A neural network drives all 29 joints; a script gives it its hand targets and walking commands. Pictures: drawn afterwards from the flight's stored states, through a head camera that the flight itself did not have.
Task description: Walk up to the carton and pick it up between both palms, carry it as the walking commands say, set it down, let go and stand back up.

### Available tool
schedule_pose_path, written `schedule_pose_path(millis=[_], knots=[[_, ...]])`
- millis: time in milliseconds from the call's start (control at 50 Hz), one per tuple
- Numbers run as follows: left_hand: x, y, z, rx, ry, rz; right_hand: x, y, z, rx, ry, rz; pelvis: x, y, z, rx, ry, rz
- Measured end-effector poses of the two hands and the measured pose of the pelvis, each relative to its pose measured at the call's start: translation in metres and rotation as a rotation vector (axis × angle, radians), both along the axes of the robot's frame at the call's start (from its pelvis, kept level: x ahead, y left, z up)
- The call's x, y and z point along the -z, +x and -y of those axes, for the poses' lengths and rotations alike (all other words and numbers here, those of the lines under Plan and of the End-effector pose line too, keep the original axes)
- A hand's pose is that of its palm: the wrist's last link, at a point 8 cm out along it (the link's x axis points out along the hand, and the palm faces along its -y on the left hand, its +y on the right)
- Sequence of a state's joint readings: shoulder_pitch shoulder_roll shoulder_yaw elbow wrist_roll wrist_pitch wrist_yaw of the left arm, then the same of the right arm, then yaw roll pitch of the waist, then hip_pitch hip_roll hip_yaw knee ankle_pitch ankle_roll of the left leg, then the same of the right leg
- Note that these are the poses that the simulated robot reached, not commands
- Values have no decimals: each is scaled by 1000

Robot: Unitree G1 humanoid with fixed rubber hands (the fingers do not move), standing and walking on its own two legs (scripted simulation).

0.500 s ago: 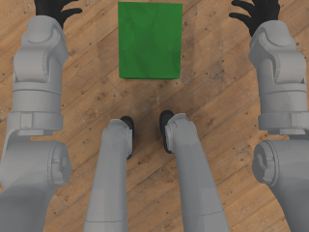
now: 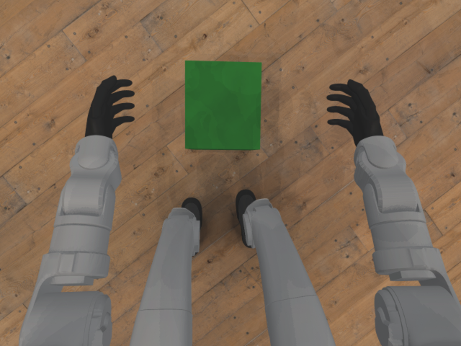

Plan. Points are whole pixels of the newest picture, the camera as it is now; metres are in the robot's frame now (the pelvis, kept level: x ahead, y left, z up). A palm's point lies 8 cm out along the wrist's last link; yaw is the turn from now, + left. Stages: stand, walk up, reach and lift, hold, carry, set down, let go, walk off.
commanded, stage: let go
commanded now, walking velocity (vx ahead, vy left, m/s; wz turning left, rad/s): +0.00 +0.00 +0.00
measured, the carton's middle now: (222, 112) +0.49 -0.02 -0.57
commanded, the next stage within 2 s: stand in 1.04 s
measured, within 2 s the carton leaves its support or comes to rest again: neither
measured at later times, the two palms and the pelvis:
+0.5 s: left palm (10, 263) +0.27 +0.23 -0.01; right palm (425, 237) +0.26 -0.22 +0.00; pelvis +0.08 +0.00 +0.08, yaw +0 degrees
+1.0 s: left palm out of the picture +0.26 +0.24 +0.01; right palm (428, 264) +0.24 -0.21 +0.01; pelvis +0.09 +0.02 +0.09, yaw -1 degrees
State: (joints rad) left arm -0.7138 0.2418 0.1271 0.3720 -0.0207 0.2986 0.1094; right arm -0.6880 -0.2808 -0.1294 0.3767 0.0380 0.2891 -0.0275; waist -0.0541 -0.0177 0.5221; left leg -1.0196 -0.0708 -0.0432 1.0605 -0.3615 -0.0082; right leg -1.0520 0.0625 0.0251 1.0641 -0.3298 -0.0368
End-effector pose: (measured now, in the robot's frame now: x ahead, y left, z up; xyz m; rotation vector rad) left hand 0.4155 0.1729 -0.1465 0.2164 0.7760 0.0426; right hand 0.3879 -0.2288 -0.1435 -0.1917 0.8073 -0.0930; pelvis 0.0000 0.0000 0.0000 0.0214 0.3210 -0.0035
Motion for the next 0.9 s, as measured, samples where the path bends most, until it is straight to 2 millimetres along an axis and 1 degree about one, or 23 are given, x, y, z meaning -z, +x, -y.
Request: schedule_pose_path(millis=[80,140,200,280,340,420,520,600,640,700,800,900], knots=[[-17,-40,-10,-4,4,-67,-19,-41,9,11,0,-68,-13,12,0,4,-3,49],[-37,-60,-19,-20,-2,-88,-41,-63,13,32,11,-84,-20,23,1,11,-2,45],[-62,-67,-26,-41,-12,-64,-66,-72,14,47,20,-69,-29,34,2,13,-2,32],[-99,-70,-35,-35,-17,2,-99,-76,8,14,17,-20,-44,48,2,11,-6,64],[-121,-82,-40,-28,-25,24,-118,-84,2,-11,18,4,-56,58,1,4,-11,108],[-134,-112,-48,-34,-31,-6,-132,-103,-5,-15,33,-3,-69,71,-1,0,-14,181],[-140,-153,-55,-32,-32,-74,-141,-130,-11,2,42,-30,-80,84,-6,5,-15,266],[-144,-173,-59,-33,-35,-94,-144,-145,-12,10,35,-48,-84,90,-9,4,-17,323],[-147,-177,-62,-32,-33,-91,-146,-150,-13,7,28,-57,-85,91,-11,3,-19,347],[-151,-176,-66,-33,-29,-69,-149,-153,-14,-6,23,-57,-86,93,-13,1,-22,377],[-155,-167,-71,-25,-29,-49,-151,-149,-18,-24,22,-56,-86,93,-16,3,-27,407],[-157,-158,-73,-13,-30,-45,-154,-144,-21,-16,23,-41,-86,93,-20,6,-32,426]])
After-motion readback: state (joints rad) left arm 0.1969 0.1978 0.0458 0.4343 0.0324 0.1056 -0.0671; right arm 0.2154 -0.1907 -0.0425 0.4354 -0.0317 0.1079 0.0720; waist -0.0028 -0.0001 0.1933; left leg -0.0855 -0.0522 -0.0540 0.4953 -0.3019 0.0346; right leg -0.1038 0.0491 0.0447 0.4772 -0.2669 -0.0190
